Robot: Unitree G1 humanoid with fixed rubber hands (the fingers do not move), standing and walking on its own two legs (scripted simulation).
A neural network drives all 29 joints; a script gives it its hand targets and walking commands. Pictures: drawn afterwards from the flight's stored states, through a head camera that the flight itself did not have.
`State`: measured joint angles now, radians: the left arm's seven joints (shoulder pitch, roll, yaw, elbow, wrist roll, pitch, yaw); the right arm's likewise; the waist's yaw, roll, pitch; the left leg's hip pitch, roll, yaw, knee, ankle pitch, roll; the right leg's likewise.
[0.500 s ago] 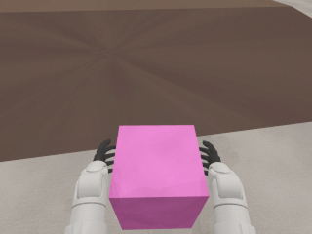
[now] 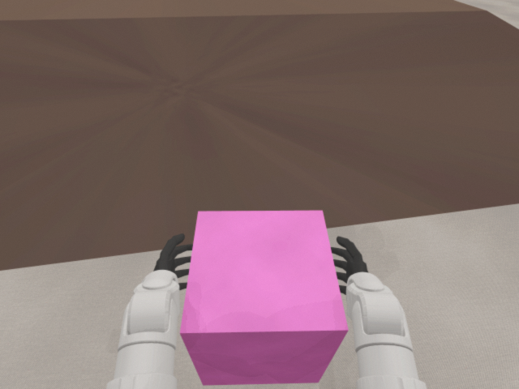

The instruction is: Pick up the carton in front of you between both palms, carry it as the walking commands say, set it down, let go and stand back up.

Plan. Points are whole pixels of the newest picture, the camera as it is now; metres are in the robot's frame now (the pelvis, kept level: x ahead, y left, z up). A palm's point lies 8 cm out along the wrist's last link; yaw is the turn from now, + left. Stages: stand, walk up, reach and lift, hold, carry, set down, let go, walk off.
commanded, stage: hold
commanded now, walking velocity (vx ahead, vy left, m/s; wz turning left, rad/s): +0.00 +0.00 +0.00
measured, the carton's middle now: (260, 300) +0.29 +0.00 -0.03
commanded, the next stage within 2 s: carry in 0.16 s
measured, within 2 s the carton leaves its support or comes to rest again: neither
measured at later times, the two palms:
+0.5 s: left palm (159, 232) +0.35 +0.17 +0.09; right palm (341, 235) +0.35 -0.13 +0.09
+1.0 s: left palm (168, 163) +0.58 +0.21 +0.06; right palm (303, 162) +0.59 -0.10 +0.06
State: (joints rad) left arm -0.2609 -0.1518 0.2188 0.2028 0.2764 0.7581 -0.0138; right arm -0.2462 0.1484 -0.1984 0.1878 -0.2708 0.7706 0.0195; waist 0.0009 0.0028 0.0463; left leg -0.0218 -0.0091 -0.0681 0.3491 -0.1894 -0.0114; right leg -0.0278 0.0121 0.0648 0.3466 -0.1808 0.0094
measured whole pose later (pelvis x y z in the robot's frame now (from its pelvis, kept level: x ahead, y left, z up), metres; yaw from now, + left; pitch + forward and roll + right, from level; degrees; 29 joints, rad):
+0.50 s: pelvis +0.08 +0.02 -0.01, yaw -1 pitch +4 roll -1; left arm -0.13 -0.13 0.13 -0.22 0.13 0.97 0.06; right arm -0.14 0.13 -0.07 -0.19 -0.14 0.97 -0.05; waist 0.01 0.02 -0.19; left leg -0.20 0.03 0.04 0.47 -0.35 0.01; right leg -0.37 -0.02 -0.07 0.69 -0.48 0.00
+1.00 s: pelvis +0.36 +0.05 -0.03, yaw +0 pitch +3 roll +1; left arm 0.07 -0.13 0.05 -0.51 -0.03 1.12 0.20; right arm 0.08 0.14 -0.06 -0.49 0.02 1.11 -0.20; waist 0.03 -0.05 -0.14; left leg -0.51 0.05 0.25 0.55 -0.08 0.06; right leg 0.03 -0.12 -0.15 0.51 -0.51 0.05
